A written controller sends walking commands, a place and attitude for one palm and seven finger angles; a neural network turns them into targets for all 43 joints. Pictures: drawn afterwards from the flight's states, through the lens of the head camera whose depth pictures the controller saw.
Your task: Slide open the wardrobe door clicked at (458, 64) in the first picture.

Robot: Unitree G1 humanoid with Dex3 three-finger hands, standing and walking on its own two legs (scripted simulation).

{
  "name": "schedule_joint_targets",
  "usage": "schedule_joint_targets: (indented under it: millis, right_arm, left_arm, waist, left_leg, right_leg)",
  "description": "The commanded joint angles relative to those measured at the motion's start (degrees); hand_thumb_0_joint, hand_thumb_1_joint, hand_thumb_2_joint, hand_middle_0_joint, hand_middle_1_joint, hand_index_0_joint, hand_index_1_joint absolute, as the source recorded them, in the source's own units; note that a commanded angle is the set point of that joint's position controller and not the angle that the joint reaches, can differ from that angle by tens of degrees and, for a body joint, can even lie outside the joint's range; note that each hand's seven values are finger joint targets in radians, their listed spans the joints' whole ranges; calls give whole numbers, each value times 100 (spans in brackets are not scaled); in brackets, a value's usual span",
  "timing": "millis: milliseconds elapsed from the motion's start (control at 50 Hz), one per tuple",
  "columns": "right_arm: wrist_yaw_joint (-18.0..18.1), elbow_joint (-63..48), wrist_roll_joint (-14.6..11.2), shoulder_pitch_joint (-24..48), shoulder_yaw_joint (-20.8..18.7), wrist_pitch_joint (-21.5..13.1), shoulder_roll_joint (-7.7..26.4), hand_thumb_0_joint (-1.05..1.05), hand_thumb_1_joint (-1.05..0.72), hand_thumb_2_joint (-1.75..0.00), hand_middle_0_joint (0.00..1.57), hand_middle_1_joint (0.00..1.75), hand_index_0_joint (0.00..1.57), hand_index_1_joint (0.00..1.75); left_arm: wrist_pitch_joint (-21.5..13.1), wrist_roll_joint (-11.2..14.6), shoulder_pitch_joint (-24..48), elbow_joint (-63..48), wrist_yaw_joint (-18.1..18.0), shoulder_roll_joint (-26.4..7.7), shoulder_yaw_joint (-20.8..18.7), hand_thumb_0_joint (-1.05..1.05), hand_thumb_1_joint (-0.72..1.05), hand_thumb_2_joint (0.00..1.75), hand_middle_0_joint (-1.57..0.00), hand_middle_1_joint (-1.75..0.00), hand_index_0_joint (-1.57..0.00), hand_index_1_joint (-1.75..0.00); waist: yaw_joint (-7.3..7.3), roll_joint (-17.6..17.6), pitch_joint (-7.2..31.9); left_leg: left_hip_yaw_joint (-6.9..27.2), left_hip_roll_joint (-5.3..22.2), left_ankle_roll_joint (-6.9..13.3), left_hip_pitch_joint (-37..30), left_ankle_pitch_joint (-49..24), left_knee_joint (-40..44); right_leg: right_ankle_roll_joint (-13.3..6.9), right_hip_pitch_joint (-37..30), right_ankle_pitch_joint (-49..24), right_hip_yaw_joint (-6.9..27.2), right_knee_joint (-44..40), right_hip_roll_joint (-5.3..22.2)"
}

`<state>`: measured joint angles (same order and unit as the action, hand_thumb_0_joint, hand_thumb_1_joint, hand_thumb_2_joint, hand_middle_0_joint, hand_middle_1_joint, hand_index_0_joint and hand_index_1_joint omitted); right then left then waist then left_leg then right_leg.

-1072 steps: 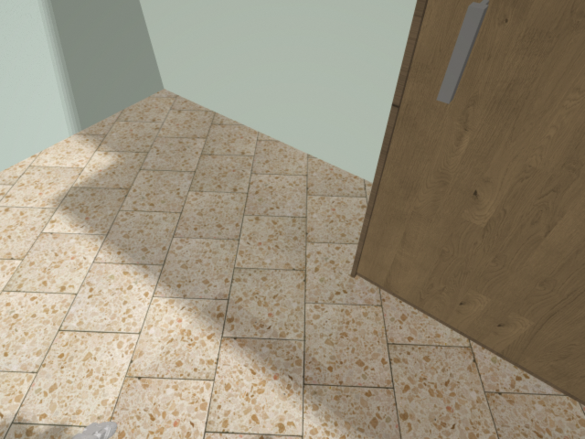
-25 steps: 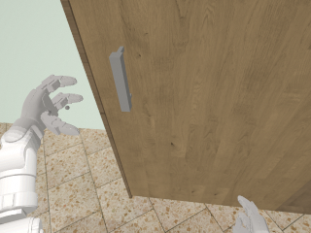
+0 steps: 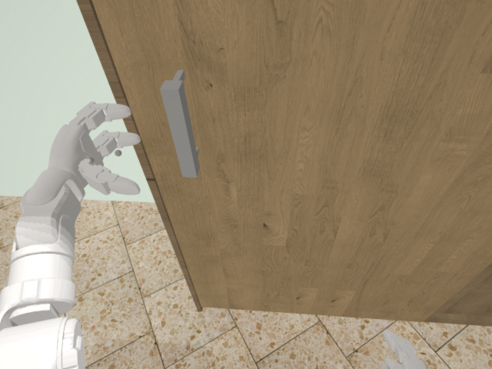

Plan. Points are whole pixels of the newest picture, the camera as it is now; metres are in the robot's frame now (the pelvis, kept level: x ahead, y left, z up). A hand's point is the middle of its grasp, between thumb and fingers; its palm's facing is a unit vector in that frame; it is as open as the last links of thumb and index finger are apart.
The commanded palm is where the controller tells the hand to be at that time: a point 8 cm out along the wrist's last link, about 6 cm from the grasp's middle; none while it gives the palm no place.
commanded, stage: move the hooked fingers beside the handle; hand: left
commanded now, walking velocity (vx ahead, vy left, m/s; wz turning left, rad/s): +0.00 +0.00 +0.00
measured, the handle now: (185, 126) +0.46 +0.12 +0.18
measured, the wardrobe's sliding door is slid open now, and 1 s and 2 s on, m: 0.00 0.00 0.00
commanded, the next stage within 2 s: feel for the door with the fingertips in 1.02 s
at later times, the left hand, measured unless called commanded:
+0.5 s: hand (138, 145) +0.40 +0.19 +0.18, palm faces +0.00 -1.00 -0.02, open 14.0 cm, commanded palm +0.38 +0.24 +0.19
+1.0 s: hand (132, 152) +0.39 +0.20 +0.18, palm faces +0.01 -1.00 -0.02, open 14.0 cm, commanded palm +0.37 +0.25 +0.19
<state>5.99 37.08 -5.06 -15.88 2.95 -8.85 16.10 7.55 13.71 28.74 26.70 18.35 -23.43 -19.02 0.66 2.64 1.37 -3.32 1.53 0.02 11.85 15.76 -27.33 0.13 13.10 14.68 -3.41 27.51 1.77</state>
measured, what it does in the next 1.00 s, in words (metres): stands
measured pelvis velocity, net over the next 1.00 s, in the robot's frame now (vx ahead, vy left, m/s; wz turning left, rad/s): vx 0.00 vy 0.00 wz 0.00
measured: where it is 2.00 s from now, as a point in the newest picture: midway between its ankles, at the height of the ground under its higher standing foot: outside the picture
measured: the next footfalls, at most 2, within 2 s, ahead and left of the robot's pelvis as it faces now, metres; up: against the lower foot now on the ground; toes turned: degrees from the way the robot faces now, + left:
none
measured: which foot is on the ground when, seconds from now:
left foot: down 0.00-1.00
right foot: down 0.00-1.00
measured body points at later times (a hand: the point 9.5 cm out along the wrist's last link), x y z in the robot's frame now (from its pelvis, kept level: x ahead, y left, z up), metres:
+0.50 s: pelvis +0.00 +0.00 +0.00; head +0.00 -0.02 +0.45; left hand +0.40 +0.24 +0.19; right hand +0.13 -0.25 -0.10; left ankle -0.01 +0.12 -0.74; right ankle +0.00 -0.12 -0.74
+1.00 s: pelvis +0.00 +0.00 +0.00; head -0.01 -0.02 +0.45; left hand +0.38 +0.25 +0.18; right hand +0.14 -0.25 -0.10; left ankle -0.01 +0.12 -0.74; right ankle +0.00 -0.12 -0.74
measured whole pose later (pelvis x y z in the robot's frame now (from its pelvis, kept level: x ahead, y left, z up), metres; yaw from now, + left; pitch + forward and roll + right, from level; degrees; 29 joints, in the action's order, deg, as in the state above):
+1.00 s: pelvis +0.00 +0.00 +0.00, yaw +0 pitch +0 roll +0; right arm 6.2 37.2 -5.2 -14.2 3.0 -6.2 15.7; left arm 6.8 12.5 32.4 32.0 15.0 -21.8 -16.3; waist 0.7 2.6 1.3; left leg -3.0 1.8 -0.2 11.4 14.9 -26.4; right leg -0.2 12.6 13.9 -3.6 26.6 1.5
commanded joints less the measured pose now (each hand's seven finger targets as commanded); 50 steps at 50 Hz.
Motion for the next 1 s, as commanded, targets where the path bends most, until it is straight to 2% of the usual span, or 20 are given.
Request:
schedule_joint_targets:
  millis: [0,40,100,160,200,240,280,340,420,460,500,540,560,640,700,740,800,880,920,980]
  right_arm:
    - [37,-833,10,510,-261,-276,662,0,-90,-90,20,30,20,30]
    - [26,-802,19,482,-276,-219,704,0,-90,-90,20,30,20,30]
    - [21,-821,22,507,-270,-183,649,0,-90,-90,20,30,20,30]
    - [23,-797,45,485,-272,-126,658,0,-90,-90,20,30,20,30]
    - [27,-776,28,503,-252,-121,602,0,-90,-90,20,30,20,30]
    - [24,-732,50,447,-271,-74,664,0,-90,-90,20,30,20,30]
    - [32,-740,30,462,-244,-23,646,0,-90,-90,20,30,20,30]
    - [44,-754,32,448,-268,18,676,0,-90,-90,20,30,20,30]
    - [52,-761,34,424,-266,-26,640,0,-90,-90,20,30,20,30]
    - [37,-791,44,430,-263,-22,639,0,-90,-90,20,30,20,30]
    - [42,-732,28,393,-273,-21,658,0,-90,-90,20,30,20,30]
    - [23,-761,36,390,-298,9,699,0,-90,-90,20,30,20,30]
    - [14,-790,31,417,-287,10,664,0,-90,-90,20,30,20,30]
    - [4,-843,28,426,-313,17,687,0,-90,-90,20,30,20,30]
    - [-7,-893,22,502,-302,-25,626,0,-90,-90,20,30,20,30]
    - [-5,-868,13,503,-306,-18,671,0,-90,-90,20,30,20,30]
    - [32,-830,-14,542,-288,-7,649,0,-90,-90,20,30,20,30]
    - [82,-784,-5,534,-262,12,664,0,-90,-90,20,30,20,30]
    - [91,-779,6,547,-262,-15,642,0,-90,-90,20,30,20,30]
    - [97,-745,18,511,-233,-20,642,0,-90,-90,20,30,20,30]
  left_arm:
    - [-358,119,2506,-1210,-58,-1172,-131,0,-50,30,-30,-120,-30,-120]
    - [-310,68,2387,-1097,-134,-1355,-265,0,-50,30,-30,-120,-30,-120]
    - [-324,58,2737,-1223,-239,-1095,-71,0,-50,30,-30,-120,-30,-120]
    - [-422,12,2830,-1237,-341,-1354,-282,0,-50,30,-30,-120,-30,-120]
    - [-435,-7,3044,-1146,-358,-913,102,0,-50,30,-30,-120,-30,-120]
    - [-441,-37,2766,-869,-416,-1262,-209,0,-50,30,-30,-120,-30,-120]
    - [-416,-44,2884,-699,-398,-1119,-67,0,-50,30,-30,-120,-30,-120]
    - [-439,-89,2906,-535,-421,-1330,-208,0,-50,30,-30,-120,-30,-120]
    - [-604,-59,3396,-822,-405,-1163,-20,0,-50,30,-30,-120,-30,-120]
    - [-623,-36,3072,-724,-398,-1199,-124,0,-50,30,-30,-120,-30,-120]
    - [-601,-16,3091,-548,-367,-1184,-114,0,-50,30,-30,-120,-30,-120]
    - [-612,-70,2830,-590,-377,-1458,-335,0,-50,30,-30,-120,-30,-120]
    - [-585,-49,2740,-570,-357,-1248,-215,0,-50,30,-30,-120,-30,-120]
    - [-596,-18,2668,-823,-313,-1434,-358,0,-50,30,-30,-120,-30,-120]
    - [-625,29,2741,-1268,-280,-1210,-209,0,-50,30,-30,-120,-30,-120]
    - [-570,60,2440,-1096,-278,-1291,-300,0,-50,30,-30,-120,-30,-120]
    - [-459,46,2684,-1063,-291,-1086,-70,0,-50,30,-30,-120,-30,-120]
    - [-411,16,2913,-795,-326,-1209,-98,0,-50,30,-30,-120,-30,-120]
    - [-522,-5,3241,-923,-334,-1244,-74,0,-50,30,-30,-120,-30,-120]
    - [-607,-6,3301,-657,-317,-1270,-71,0,-50,30,-30,-120,-30,-120]
  waist:
    - [-2,72,1467]
    - [-57,-101,1464]
    - [20,-138,1547]
    - [-23,-187,1657]
    - [65,-5,1539]
    - [-34,-221,1517]
    - [34,-249,1364]
    - [-4,-240,1419]
    - [80,-41,1650]
    - [-1,-117,1736]
    - [39,-233,1550]
    - [-58,-195,1623]
    - [-42,-270,1577]
    - [-80,-208,1633]
    - [-44,29,1737]
    - [-68,-258,1550]
    - [41,-142,1315]
    - [92,-297,1199]
    - [108,-60,1429]
    - [119,-200,1453]
  left_leg:
    - [293,-50,158,-679,-1707,224]
    - [293,-40,169,-642,-1691,230]
    - [298,-46,169,-694,-1703,244]
    - [280,-36,178,-700,-1770,253]
    - [278,-40,163,-752,-1789,236]
    - [279,-28,175,-661,-1689,261]
    - [271,-42,172,-538,-1494,314]
    - [253,-46,190,-531,-1436,295]
    - [298,-46,173,-709,-1537,291]
    - [273,-57,193,-705,-1622,295]
    - [252,-54,197,-603,-1516,305]
    - [230,-52,198,-584,-1603,318]
    - [197,-67,213,-560,-1623,321]
    - [195,-63,213,-587,-1683,309]
    - [181,-70,196,-748,-1782,306]
    - [190,-52,210,-654,-1651,333]
    - [185,-74,212,-599,-1313,369]
    - [212,-76,222,-502,-1099,375]
    - [222,-98,222,-637,-1107,330]
    - [251,-92,220,-596,-1153,326]
  right_leg:
    - [-150,-298,-1811,30,-236,-90]
    - [-153,-342,-1767,39,-262,-96]
    - [-144,-321,-1788,29,-250,-99]
    - [-148,-469,-1861,62,-260,-101]
    - [-154,-320,-1862,47,-243,-104]
    - [-152,-391,-1769,55,-282,-116]
    - [-146,-329,-1644,58,-306,-106]
    - [-142,-357,-1589,86,-324,-103]
    - [-164,-384,-1666,83,-297,-112]
    - [-157,-517,-1773,100,-304,-115]
    - [-148,-445,-1762,97,-328,-120]
    - [-153,-574,-1815,100,-317,-112]
    - [-144,-582,-1891,98,-317,-110]
    - [-144,-650,-1979,115,-318,-112]
    - [-156,-658,-2072,103,-301,-122]
    - [-139,-614,-1936,91,-355,-135]
    - [-126,-358,-1590,100,-421,-140]
    - [-108,-274,-1338,114,-478,-134]
    - [-123,-283,-1320,149,-461,-127]
    - [-127,-352,-1388,141,-445,-129]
